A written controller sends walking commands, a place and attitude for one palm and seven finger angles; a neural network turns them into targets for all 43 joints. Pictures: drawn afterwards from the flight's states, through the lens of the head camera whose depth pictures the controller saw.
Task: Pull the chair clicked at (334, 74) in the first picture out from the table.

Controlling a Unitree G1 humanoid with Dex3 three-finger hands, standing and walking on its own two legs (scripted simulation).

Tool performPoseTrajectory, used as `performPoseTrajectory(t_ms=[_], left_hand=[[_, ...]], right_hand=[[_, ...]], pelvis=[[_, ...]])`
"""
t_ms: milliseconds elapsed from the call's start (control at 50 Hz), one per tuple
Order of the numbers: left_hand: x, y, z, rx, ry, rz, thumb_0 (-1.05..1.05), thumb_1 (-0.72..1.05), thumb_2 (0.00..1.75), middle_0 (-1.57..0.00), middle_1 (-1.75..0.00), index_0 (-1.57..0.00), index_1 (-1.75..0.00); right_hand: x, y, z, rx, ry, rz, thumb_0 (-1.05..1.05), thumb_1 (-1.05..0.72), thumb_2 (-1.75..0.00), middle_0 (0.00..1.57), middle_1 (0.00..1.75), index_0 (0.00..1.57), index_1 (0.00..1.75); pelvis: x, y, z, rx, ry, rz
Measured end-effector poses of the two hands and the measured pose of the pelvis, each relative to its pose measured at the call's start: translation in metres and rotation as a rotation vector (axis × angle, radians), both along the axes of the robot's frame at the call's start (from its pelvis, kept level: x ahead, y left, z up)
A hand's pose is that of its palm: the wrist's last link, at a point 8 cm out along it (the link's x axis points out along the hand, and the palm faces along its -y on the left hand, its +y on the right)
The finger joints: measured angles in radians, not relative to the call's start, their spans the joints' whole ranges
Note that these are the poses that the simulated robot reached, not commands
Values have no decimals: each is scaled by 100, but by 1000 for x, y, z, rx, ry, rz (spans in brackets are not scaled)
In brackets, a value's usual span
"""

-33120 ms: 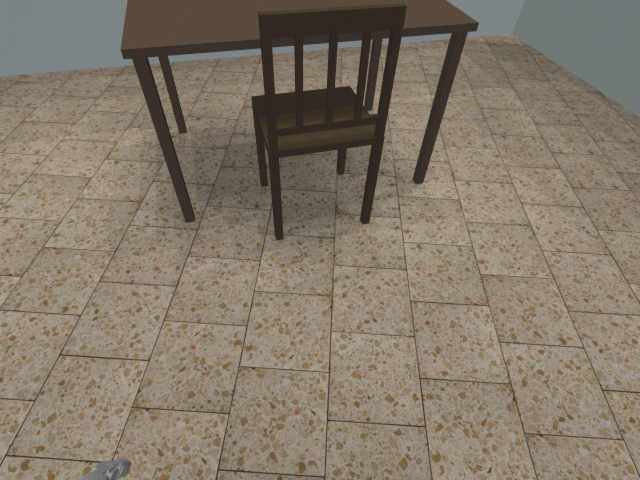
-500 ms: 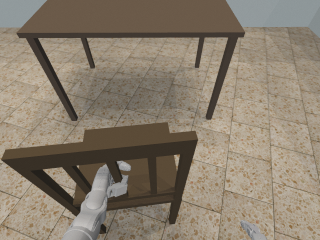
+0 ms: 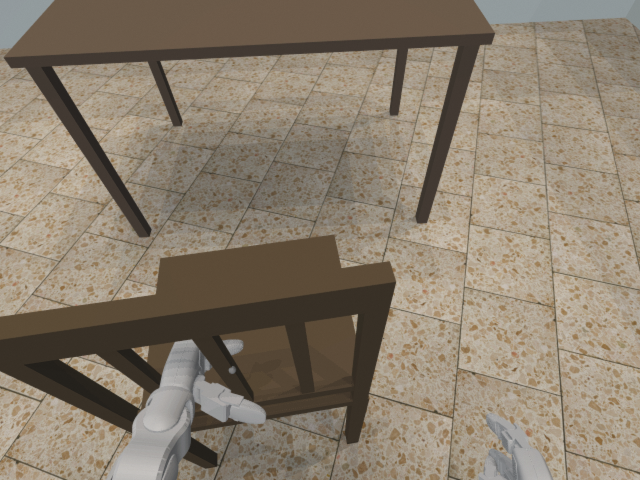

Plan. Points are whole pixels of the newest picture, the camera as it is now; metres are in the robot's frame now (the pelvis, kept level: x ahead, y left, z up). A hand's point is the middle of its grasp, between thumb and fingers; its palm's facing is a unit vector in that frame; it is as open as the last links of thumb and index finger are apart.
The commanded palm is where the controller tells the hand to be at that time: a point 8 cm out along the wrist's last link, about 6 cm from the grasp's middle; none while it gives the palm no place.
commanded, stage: open the thumb and straighten the fingers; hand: left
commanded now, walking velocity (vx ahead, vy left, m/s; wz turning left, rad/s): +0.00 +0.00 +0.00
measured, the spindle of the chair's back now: (228, 370) +0.28 +0.14 -0.06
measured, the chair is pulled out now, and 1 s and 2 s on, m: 0.60 0.60 0.60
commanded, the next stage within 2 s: draw the fingers out of the gap in 0.22 s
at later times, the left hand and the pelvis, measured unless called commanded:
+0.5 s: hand (212, 393) +0.24 +0.15 -0.05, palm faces -0.04 -0.99 -0.16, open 17.4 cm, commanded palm +0.22 +0.20 -0.02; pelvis +0.00 +0.00 -0.01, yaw +1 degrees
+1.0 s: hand (206, 462) +0.16 +0.14 -0.04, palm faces -0.03 -0.99 -0.14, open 17.5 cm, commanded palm +0.14 +0.19 -0.02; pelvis -0.01 +0.00 -0.02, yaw +2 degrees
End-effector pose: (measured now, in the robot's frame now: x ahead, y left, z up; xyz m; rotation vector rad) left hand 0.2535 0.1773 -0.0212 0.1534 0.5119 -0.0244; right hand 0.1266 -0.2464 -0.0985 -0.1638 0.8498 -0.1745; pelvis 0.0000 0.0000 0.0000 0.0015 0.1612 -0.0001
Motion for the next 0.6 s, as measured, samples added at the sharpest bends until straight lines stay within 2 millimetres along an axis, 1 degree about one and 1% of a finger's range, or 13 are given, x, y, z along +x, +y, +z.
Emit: performPoseTrajectory(t_ms=[60, 160, 260, 340, 400, 500, 600], left_hand=[[1, 2, -3, 2, 9, 6, 0, -50, 22, -22, -67, -24, -68], [1, 13, -5, 22, 22, 29, -1, -53, 20, -12, -34, -12, -35], [-3, 15, -1, 14, 11, 25, -1, -54, 20, -5, -14, -5, -14], [-5, 14, -5, 5, 23, 13, -1, -54, 20, -2, -6, -3, -7], [-10, 17, -6, 7, 32, 20, -1, -54, 20, -1, -3, -2, -4], [-28, 22, -5, 18, 38, 27, -1, -54, 20, -1, -1, -1, -1], [-48, 18, -4, 11, 43, 16, -1, -54, 20, -1, 0, -1, -1]], right_hand=[[9, 3, 0, -2, -13, 15, 2, -90, -89, 21, 30, 20, 30], [20, 2, 3, -17, -34, 26, 1, -90, -89, 21, 30, 20, 30], [26, -3, 6, -39, -52, 32, 1, -90, -89, 21, 30, 20, 30], [26, -5, 7, -56, -55, 35, 1, -90, -89, 21, 30, 20, 30], [25, -6, 9, -61, -58, 29, 1, -90, -89, 21, 30, 20, 30], [22, -3, 11, -58, -72, 23, 2, -90, -89, 21, 30, 20, 30], [22, 4, 9, -50, -91, 32, 2, -90, -89, 21, 30, 20, 30]], pelvis=[[3, -1, -2, 1, 6, 2], [6, -2, -5, -3, 13, 7], [7, -1, -7, -9, 17, 17], [6, 0, -8, -11, 20, 21], [5, 0, -9, -10, 21, 17], [4, 1, -10, -13, 19, 19], [2, 3, -13, -16, 18, 24]])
